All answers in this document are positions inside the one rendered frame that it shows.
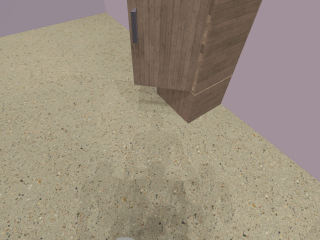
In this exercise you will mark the handle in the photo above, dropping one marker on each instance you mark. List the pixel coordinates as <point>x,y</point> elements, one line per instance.
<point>134,25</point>

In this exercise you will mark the cupboard door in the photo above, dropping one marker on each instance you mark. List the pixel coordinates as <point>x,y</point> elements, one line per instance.
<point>170,35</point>

